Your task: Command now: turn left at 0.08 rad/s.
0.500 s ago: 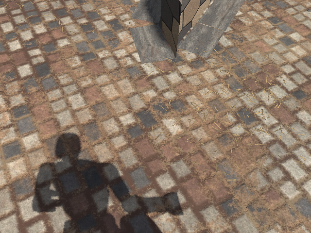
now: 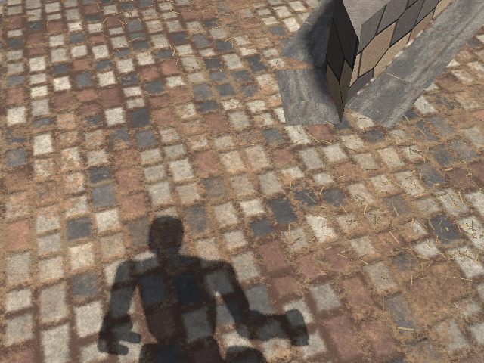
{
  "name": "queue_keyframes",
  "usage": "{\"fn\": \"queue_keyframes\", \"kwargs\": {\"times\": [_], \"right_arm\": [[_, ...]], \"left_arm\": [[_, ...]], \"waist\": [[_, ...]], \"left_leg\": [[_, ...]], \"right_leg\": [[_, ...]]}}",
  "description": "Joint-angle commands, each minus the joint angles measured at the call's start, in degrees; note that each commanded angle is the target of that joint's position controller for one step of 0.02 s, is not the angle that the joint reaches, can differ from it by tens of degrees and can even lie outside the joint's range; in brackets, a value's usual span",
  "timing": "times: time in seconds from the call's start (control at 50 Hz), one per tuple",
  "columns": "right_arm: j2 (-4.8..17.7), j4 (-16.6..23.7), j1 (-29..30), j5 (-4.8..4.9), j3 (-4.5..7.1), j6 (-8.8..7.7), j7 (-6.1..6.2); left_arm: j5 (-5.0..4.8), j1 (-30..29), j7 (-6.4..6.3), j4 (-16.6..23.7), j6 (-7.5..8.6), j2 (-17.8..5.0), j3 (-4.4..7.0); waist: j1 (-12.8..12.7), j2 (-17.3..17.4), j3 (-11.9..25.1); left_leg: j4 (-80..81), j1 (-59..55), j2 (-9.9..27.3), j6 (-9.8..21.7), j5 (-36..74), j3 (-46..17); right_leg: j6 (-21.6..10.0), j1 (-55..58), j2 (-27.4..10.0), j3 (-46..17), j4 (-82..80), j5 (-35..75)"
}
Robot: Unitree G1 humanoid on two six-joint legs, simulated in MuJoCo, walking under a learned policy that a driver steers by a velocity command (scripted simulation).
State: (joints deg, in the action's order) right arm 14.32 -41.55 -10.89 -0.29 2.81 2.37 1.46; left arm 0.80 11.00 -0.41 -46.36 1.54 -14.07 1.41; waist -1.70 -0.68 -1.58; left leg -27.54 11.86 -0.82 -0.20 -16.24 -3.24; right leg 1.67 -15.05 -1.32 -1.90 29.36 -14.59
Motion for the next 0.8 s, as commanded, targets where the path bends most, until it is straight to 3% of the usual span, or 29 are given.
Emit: {"fn": "queue_keyframes", "kwargs": {"times": [0.02,0.08,0.32,0.8], "right_arm": [[5.1,3.1,1.3,-0.96,1.23,-1.38,-0.61],[6.0,2.2,0.2,-0.55,1.16,-2.55,-0.58],[4.7,-1.1,-1.2,-0.16,0.55,-3.47,-0.41],[3.7,-11.9,-4.8,0.26,-0.12,-3.39,0.41]], "left_arm": [[0.52,-1.6,0.18,2.7,1.22,-7.0,1.54],[0.13,-0.3,-0.53,1.8,0.23,-7.0,1.71],[-0.35,1.4,-1.46,-3.4,-0.39,-6.6,2.09],[-0.75,3.8,-2.50,-12.2,-1.29,-4.9,1.92]], "waist": [[0.7,6.1,4.6],[0.4,5.9,0.9],[0.5,1.7,1.1],[0.9,0.9,-0.8]], "left_leg": [[4.4,-2.2,6.2,4.6,8.9,-6.0],[4.3,1.3,4.9,3.1,8.5,-5.1],[3.6,1.5,3.6,3.0,9.5,-4.0],[4.1,1.4,1.4,1.8,8.5,-0.9]], "right_leg": [[0.7,1.2,-0.8,0.1,-2.4,3.7],[0.3,1.4,-1.0,-0.3,-2.3,6.1],[1.0,4.2,-1.2,-0.4,-2.4,8.6],[0.2,4.4,-0.5,0.3,-3.7,8.4]]}}
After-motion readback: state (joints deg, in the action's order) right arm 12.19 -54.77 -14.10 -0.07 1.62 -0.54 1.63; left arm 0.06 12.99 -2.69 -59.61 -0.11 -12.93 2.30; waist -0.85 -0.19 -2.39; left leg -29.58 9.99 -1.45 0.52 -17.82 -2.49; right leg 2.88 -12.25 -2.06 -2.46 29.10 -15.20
